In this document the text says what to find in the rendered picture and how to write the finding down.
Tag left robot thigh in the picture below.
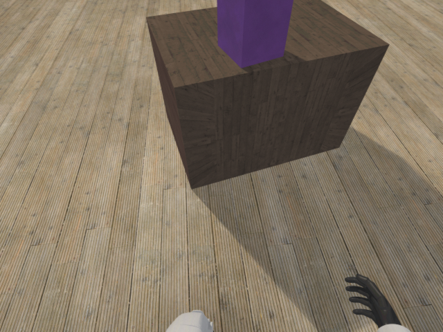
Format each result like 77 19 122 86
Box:
166 312 213 332

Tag right robot hand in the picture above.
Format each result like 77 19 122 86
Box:
345 274 401 328

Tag carton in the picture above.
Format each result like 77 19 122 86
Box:
217 0 293 68

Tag pedestal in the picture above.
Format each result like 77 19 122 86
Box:
146 0 389 189

